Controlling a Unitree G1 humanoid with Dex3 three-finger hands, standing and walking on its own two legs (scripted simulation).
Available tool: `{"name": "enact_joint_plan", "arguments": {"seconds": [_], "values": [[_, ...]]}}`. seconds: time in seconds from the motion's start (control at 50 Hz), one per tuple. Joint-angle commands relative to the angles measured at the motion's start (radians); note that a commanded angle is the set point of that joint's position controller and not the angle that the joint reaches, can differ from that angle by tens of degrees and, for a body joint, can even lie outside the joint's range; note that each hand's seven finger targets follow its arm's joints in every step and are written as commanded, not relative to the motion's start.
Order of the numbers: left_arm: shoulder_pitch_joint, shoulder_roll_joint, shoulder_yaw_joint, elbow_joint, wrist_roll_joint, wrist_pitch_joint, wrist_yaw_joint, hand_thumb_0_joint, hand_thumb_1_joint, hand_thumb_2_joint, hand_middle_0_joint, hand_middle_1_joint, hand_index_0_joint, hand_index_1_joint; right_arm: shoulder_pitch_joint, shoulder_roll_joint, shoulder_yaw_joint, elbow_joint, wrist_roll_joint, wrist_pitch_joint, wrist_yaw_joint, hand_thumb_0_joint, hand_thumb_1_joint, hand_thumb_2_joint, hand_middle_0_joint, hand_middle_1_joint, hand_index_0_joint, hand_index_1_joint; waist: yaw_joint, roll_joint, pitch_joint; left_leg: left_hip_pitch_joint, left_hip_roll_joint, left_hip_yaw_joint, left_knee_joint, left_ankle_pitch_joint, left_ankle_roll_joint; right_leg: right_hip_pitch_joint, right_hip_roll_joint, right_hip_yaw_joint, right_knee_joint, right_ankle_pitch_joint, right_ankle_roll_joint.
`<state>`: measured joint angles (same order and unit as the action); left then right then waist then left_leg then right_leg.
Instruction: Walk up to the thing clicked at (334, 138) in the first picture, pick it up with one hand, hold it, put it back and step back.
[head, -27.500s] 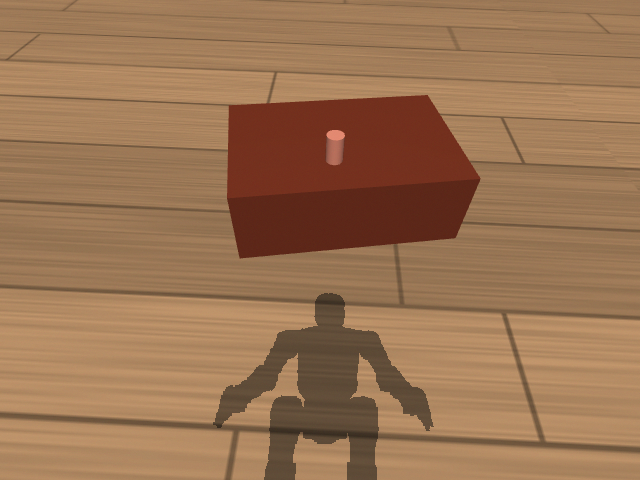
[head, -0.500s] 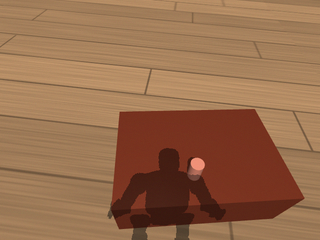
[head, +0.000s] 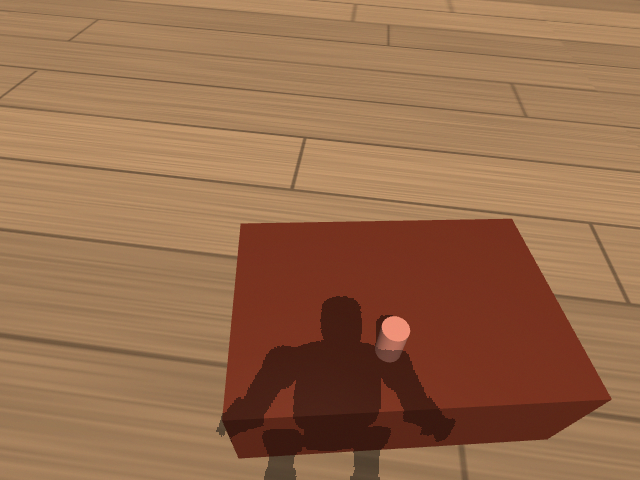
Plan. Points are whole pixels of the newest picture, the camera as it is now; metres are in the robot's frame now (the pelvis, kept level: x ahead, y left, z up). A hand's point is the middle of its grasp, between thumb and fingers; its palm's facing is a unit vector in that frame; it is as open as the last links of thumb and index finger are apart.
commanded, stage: stand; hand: right
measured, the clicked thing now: (391, 339) +0.52 -0.19 -0.40
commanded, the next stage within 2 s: step back in 0.88 s
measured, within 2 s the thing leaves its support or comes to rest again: neither
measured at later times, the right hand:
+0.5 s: hand out of the picture +0.07 -0.26 -0.15, palm faces -0.01 +0.94 -0.35, open 7.3 cm
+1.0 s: hand out of the picture +0.07 -0.26 -0.16, palm faces +0.00 +0.94 -0.35, open 7.3 cm
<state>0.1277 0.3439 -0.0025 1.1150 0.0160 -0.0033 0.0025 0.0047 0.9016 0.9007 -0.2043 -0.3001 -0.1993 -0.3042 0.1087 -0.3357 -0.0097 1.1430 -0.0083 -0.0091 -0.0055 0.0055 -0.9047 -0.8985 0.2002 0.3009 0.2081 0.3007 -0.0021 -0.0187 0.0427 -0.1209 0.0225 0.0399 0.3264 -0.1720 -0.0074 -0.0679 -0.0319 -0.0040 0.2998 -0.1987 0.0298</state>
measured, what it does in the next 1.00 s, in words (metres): stands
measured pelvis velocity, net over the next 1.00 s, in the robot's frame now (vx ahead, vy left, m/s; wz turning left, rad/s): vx -0.02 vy -0.01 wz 0.00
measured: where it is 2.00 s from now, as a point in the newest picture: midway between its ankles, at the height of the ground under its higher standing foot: outside the picture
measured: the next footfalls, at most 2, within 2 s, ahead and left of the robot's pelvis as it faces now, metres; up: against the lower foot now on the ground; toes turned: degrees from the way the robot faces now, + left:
left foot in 1.48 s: -0.11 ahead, +0.11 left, +0.00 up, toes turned +1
right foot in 1.88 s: -0.19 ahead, -0.12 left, +0.00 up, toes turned +1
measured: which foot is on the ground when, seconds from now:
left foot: down 0.00-1.00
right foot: down 0.00-1.00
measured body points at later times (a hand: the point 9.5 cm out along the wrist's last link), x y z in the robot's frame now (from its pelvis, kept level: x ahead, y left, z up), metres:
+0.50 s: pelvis +0.00 +0.00 +0.00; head +0.01 +0.00 +0.45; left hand +0.07 +0.29 -0.14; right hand +0.07 -0.30 -0.13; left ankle +0.00 +0.12 -0.75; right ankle -0.02 -0.14 -0.75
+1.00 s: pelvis -0.02 -0.01 -0.01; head +0.02 +0.00 +0.44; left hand +0.07 +0.30 -0.14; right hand +0.07 -0.31 -0.13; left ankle +0.00 +0.12 -0.75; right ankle -0.02 -0.14 -0.75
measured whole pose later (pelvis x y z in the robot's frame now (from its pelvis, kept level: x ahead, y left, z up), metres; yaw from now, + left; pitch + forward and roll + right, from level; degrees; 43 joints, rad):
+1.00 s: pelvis -0.02 -0.01 -0.01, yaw +0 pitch -1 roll +0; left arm 0.11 0.37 0.03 1.04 0.00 0.01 0.01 0.00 0.90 0.90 -0.21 -0.30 -0.20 -0.30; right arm 0.08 -0.35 -0.03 1.08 0.00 0.02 0.01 0.01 -0.90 -0.90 0.20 0.30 0.21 0.30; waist 0.00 -0.01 0.10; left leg -0.21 0.04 0.04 0.43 -0.19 -0.01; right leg -0.16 -0.02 0.00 0.42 -0.23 0.01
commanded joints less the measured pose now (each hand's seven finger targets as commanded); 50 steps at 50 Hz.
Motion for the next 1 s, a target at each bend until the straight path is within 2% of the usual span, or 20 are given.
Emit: {"name": "enact_joint_plan", "arguments": {"seconds": [0.0,0.02,0.06,0.1,0.14,0.24,0.3,0.42,0.46,0.58,0.68,0.84,0.86,0.9,0.94,0.98], "values": [[-0.029,0.207,0.043,-0.052,-0.002,-0.020,0.009,0.000,0.900,0.900,-0.200,-0.300,-0.200,-0.301,-0.032,-0.214,-0.035,-0.059,-0.002,-0.018,-0.009,0.000,-0.900,-0.900,0.200,0.300,0.200,0.300,-0.005,0.012,-0.046,0.039,0.115,-0.094,-0.046,0.144,0.017,-0.031,-0.105,0.071,-0.050,0.134,-0.040],[-0.033,0.206,0.043,-0.056,-0.001,-0.020,0.009,0.000,0.900,0.900,-0.200,-0.300,-0.200,-0.301,-0.032,-0.218,-0.036,-0.063,-0.003,-0.020,-0.009,0.000,-0.900,-0.900,0.200,0.300,0.200,0.300,-0.006,0.015,-0.067,0.048,0.119,-0.092,-0.041,0.172,0.019,-0.022,-0.106,0.069,-0.042,0.155,-0.044],[-0.028,0.204,0.043,-0.052,-0.004,-0.018,0.007,0.000,0.900,0.900,-0.200,-0.300,-0.200,-0.301,-0.033,-0.216,-0.035,-0.058,-0.004,-0.019,-0.008,0.000,-0.900,-0.900,0.200,0.300,0.200,0.300,-0.003,0.017,-0.042,0.033,0.111,-0.093,-0.055,0.117,0.013,-0.038,-0.099,0.068,-0.053,0.109,-0.041],[-0.029,0.204,0.044,-0.056,-0.002,-0.018,0.007,0.000,0.900,0.900,-0.200,-0.300,-0.200,-0.301,-0.036,-0.223,-0.037,-0.062,-0.002,-0.021,-0.009,0.000,-0.900,-0.900,0.200,0.300,0.200,0.300,-0.002,0.022,-0.058,0.041,0.117,-0.094,-0.049,0.145,0.017,-0.030,-0.104,0.070,-0.047,0.134,-0.045],[-0.032,0.206,0.044,-0.054,-0.002,-0.019,0.006,0.000,0.900,0.900,-0.200,-0.300,-0.200,-0.301,-0.034,-0.222,-0.036,-0.061,-0.003,-0.020,-0.008,0.000,-0.900,-0.900,0.200,0.300,0.200,0.300,-0.002,0.025,-0.048,0.023,0.114,-0.095,-0.059,0.110,0.018,-0.027,-0.103,0.069,-0.052,0.106,-0.043],[-0.034,0.211,0.044,-0.057,-0.003,-0.023,0.008,0.000,0.900,0.900,-0.200,-0.300,-0.200,-0.301,-0.028,-0.219,-0.036,-0.061,-0.002,-0.022,-0.008,0.000,-0.900,-0.900,0.200,0.300,0.200,0.300,-0.006,0.014,-0.079,0.057,0.121,-0.093,-0.037,0.197,0.020,-0.012,-0.109,0.072,-0.040,0.178,-0.047],[-0.030,0.208,0.043,-0.058,-0.005,-0.022,0.008,0.000,0.900,0.900,-0.200,-0.300,-0.200,-0.301,-0.032,-0.223,-0.035,-0.059,-0.003,-0.023,-0.009,0.000,-0.900,-0.900,0.200,0.300,0.200,0.300,-0.001,0.019,-0.076,0.055,0.119,-0.094,-0.038,0.207,0.017,-0.012,-0.108,0.072,-0.040,0.190,-0.044],[-0.025,0.204,0.040,-0.055,-0.004,-0.021,0.009,0.000,0.900,0.900,-0.200,-0.300,-0.200,-0.300,-0.033,-0.219,-0.035,-0.061,-0.001,-0.018,-0.008,0.000,-0.900,-0.900,0.200,0.300,0.200,0.300,-0.003,0.013,-0.055,0.044,0.117,-0.093,-0.044,0.163,0.017,-0.031,-0.104,0.066,-0.052,0.149,-0.040],[-0.024,0.208,0.040,-0.056,-0.004,-0.022,0.008,0.000,0.900,0.900,-0.200,-0.300,-0.200,-0.300,-0.031,-0.224,-0.035,-0.060,-0.001,-0.021,-0.009,0.000,-0.900,-0.900,0.200,0.300,0.200,0.300,-0.003,0.029,-0.069,0.061,0.121,-0.092,-0.036,0.188,0.020,-0.023,-0.110,0.072,-0.047,0.181,-0.044],[-0.030,0.209,0.041,-0.057,-0.003,-0.021,0.008,0.000,0.900,0.900,-0.200,-0.300,-0.200,-0.300,-0.037,-0.223,-0.035,-0.062,-0.001,-0.023,-0.009,0.000,-0.900,-0.900,0.200,0.300,0.200,0.300,0.001,0.018,-0.070,0.064,0.128,-0.098,-0.042,0.209,0.019,-0.025,-0.105,0.064,-0.032,0.173,-0.044],[-0.028,0.214,0.041,-0.060,-0.002,-0.023,0.007,0.000,0.900,0.900,-0.200,-0.300,-0.200,-0.300,-0.034,-0.222,-0.036,-0.063,-0.001,-0.023,-0.008,0.000,-0.900,-0.900,0.200,0.300,0.200,0.300,0.000,0.020,-0.074,0.062,0.123,-0.090,-0.039,0.197,0.021,-0.023,-0.109,0.072,-0.042,0.184,-0.045],[-0.025,0.209,0.039,-0.057,-0.003,-0.025,0.008,0.000,0.900,0.900,-0.200,-0.300,-0.200,-0.300,-0.035,-0.224,-0.037,-0.060,-0.001,-0.020,-0.005,0.000,-0.900,-0.900,0.200,0.300,0.200,0.300,0.000,0.013,-0.047,0.051,0.119,-0.095,-0.054,0.141,0.017,-0.044,-0.105,0.071,-0.059,0.133,-0.042],[-0.032,0.278,0.086,-0.085,-0.022,-0.013,0.012,0.000,0.900,0.900,-0.200,-0.300,-0.200,-0.300,-0.068,-0.262,-0.054,-0.084,-0.002,-0.001,0.000,0.000,-0.900,-0.900,0.200,0.300,0.200,0.300,0.010,0.003,0.056,-0.015,0.107,-0.107,0.044,0.284,0.047,-0.121,-0.081,0.078,0.031,0.303,-0.050],[-0.023,0.262,0.090,-0.115,-0.025,-0.007,0.018,0.000,0.900,0.900,-0.200,-0.300,-0.200,-0.300,-0.029,-0.255,-0.060,-0.107,0.010,0.009,0.001,0.000,-0.900,-0.900,0.200,0.300,0.200,0.300,-0.003,0.017,-0.038,-0.015,0.116,-0.095,0.092,0.355,0.066,-0.070,-0.077,0.063,0.099,0.351,-0.068],[-0.014,0.246,0.093,-0.140,-0.023,0.002,0.017,0.000,0.900,0.900,-0.200,-0.300,-0.200,-0.300,-0.034,-0.264,-0.072,-0.134,0.011,0.017,0.003,0.000,-0.900,-0.900,0.200,0.300,0.200,0.300,-0.003,0.048,-0.103,-0.006,0.132,-0.109,0.103,0.351,0.095,-0.075,-0.052,0.049,0.167,0.288,-0.078],[-0.021,0.226,0.088,-0.166,-0.019,0.012,0.015,0.000,0.900,0.900,-0.200,-0.300,-0.200,-0.300,-0.041,-0.282,-0.083,-0.160,0.009,0.023,0.005,0.000,-0.900,-0.900,0.200,0.300,0.200,0.300,-0.005,0.098,-0.123,-0.037,0.165,-0.136,0.085,0.324,0.132,-0.095,-0.023,0.036,0.245,0.196,-0.076]]}}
